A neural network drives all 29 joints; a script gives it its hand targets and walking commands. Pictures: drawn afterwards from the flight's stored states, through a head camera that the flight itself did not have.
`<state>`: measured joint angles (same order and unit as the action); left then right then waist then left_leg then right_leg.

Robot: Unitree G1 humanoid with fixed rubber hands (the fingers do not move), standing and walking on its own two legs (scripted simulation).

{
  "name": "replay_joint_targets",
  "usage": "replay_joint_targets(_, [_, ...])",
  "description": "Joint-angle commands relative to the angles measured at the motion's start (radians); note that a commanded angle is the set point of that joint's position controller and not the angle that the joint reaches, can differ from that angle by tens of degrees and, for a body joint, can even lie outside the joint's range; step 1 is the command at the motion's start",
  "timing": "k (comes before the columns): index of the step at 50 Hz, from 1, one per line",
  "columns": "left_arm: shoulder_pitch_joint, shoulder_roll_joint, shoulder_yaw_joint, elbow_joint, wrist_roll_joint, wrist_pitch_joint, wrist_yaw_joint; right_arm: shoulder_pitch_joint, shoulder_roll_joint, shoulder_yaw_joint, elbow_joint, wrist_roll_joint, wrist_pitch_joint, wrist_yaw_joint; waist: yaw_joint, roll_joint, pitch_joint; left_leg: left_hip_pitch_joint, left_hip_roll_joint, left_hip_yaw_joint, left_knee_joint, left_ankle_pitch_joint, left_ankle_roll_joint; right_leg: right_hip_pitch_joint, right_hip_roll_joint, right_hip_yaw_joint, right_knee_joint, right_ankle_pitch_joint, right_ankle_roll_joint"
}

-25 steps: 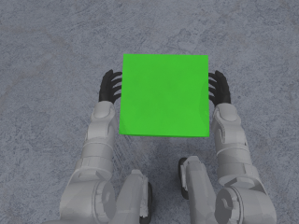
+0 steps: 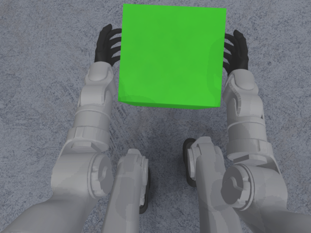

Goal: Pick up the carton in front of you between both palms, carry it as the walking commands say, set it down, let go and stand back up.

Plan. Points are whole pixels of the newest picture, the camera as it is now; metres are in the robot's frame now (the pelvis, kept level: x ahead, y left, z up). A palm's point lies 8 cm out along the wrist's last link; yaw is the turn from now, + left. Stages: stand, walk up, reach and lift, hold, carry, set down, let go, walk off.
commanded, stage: set down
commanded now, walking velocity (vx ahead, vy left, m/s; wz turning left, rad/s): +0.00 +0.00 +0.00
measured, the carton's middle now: (168, 69) +0.49 -0.05 -0.19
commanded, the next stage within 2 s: none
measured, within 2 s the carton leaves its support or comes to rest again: rests again in 1.36 s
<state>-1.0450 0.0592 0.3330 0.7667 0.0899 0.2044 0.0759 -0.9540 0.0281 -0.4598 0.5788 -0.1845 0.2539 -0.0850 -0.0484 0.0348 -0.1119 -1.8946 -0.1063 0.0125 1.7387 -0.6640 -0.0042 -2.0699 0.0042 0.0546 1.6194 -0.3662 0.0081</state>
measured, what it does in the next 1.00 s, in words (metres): lowers itself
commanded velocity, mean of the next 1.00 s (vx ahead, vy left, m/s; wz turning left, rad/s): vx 0.00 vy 0.00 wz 0.00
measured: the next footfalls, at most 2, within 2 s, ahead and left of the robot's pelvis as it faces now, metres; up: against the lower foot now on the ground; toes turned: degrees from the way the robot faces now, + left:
none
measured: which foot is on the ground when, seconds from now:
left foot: down 0.00-1.00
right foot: down 0.00-1.00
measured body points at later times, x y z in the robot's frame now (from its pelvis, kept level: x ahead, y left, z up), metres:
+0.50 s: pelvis -0.02 +0.01 -0.10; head +0.34 -0.03 +0.16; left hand +0.56 +0.07 -0.26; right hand +0.50 -0.23 -0.25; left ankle +0.04 +0.11 -0.48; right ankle +0.13 -0.12 -0.48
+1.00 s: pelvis -0.02 +0.01 -0.13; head +0.36 +0.01 +0.11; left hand +0.56 +0.07 -0.31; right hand +0.51 -0.23 -0.29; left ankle +0.04 +0.11 -0.48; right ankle +0.13 -0.12 -0.48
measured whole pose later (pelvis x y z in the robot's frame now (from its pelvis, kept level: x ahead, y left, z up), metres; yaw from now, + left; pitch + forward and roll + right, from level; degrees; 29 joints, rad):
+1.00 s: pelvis -0.02 +0.01 -0.13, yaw -1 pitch +45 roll -1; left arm -1.51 0.24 0.12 1.03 0.06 0.24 0.11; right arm -1.44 -0.23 -0.52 0.97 -0.08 0.22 -0.02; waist -0.14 -0.01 0.24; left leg -2.24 -0.15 0.00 2.19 -0.72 0.01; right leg -2.39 -0.03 0.02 1.99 -0.38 0.03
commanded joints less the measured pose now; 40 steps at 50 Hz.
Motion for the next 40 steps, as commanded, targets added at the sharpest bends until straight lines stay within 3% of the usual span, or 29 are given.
replay_joint_targets(1, [-0.612, -0.862, -0.469, -0.037, -0.093, -0.017, -0.234, -0.615, 0.828, 0.526, 0.01, 0.093, -0.012, 0.155, -0.041, -0.032, -1.068, 0.049, -0.104, 0.023, -0.171, 0.283, -0.023, 1.057, 0.128, -0.056, 0.026, 0.379, 0.026])
replay_joint_targets(12, [-0.767, -0.789, -0.386, 0.079, -0.073, 0.017, -0.26, -0.839, 0.742, 0.468, 0.032, 0.111, 0.005, 0.161, -0.044, -0.04, -0.993, -0.127, -0.092, 0.035, -0.044, 0.174, -0.002, 0.964, 0.107, -0.066, 0.157, 0.297, 0.029])
replay_joint_targets(18, [-0.859, -0.762, -0.404, 0.107, -0.098, 0.023, -0.258, -0.939, 0.682, 0.453, 0.046, 0.141, 0.003, 0.181, -0.071, -0.023, -0.968, -0.125, -0.08, 0.028, 0.022, 0.174, 0.0, 0.897, 0.089, -0.091, 0.239, 0.302, 0.027])
replay_joint_targets(20, [-0.893, -0.753, -0.426, 0.106, -0.117, 0.02, -0.254, -0.967, 0.659, 0.45, 0.05, 0.154, -0.002, 0.189, -0.086, -0.008, -0.963, -0.109, -0.075, 0.024, 0.045, 0.188, -0.002, 0.874, 0.082, -0.1, 0.268, 0.314, 0.025])
replay_joint_targets(26, [-0.962, -0.685, -0.447, 0.093, -0.124, -0.012, -0.227, -0.898, 0.684, 0.354, 0.211, 0.184, -0.001, 0.236, -0.075, 0.078, -0.831, -0.104, -0.056, 0.016, 0.094, 0.241, -0.004, 0.711, 0.072, -0.098, 0.347, 0.355, 0.013])
replay_joint_targets(29, [-0.984, -0.677, -0.472, 0.058, -0.138, -0.02, -0.212, -0.902, 0.684, 0.346, 0.22, 0.205, -0.007, 0.258, -0.076, 0.095, -0.865, -0.025, -0.05, 0.006, 0.116, 0.311, -0.009, 0.668, 0.066, -0.11, 0.379, 0.38, 0.016])
replay_joint_targets(34, [-1.019, -0.715, -0.537, -0.028, -0.164, -0.03, -0.188, -0.884, 0.688, 0.333, 0.228, 0.246, -0.016, 0.284, -0.103, 0.176, -0.944, 0.126, -0.034, -0.01, 0.155, 0.485, -0.024, 0.572, 0.062, -0.119, 0.403, 0.447, 0.012])
replay_joint_targets(40, [-0.994, -0.721, -0.529, 0.004, -0.155, -0.033, -0.19, -0.838, 0.645, 0.269, 0.289, 0.207, -0.023, 0.294, -0.136, 0.196, -0.836, 0.059, -0.029, -0.025, 0.168, 0.466, -0.02, 0.491, 0.055, -0.116, 0.409, 0.422, 0.004])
